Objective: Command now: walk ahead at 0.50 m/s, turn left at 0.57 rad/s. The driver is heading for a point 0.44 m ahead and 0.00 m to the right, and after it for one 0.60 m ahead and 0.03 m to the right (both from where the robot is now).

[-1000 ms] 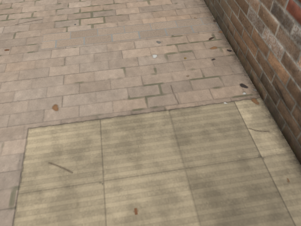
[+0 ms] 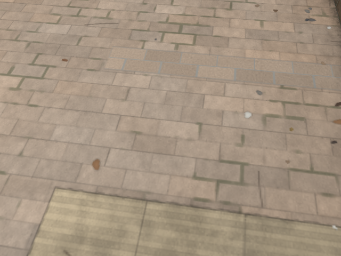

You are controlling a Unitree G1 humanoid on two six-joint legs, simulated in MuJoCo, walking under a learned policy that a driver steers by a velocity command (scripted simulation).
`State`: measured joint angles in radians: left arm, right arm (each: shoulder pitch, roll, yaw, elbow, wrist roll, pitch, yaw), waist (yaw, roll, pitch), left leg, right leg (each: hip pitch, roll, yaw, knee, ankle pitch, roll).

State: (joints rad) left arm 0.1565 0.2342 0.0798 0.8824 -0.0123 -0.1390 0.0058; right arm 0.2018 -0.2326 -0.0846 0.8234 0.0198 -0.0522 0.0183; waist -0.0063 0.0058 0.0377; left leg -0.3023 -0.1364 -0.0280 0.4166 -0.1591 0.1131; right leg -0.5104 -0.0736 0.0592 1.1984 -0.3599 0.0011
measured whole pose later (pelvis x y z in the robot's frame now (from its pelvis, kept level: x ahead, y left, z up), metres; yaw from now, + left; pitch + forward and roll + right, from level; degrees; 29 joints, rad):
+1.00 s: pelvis +0.47 +0.05 +0.00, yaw +10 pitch +2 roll +0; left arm 0.20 0.29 0.05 0.85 0.00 -0.02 0.02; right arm 0.11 -0.22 -0.04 0.77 -0.02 -0.05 0.02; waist 0.01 -0.03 0.04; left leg -0.37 -0.03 0.03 0.43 -0.10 0.06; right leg -0.48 -0.06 0.03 0.97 -0.46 0.06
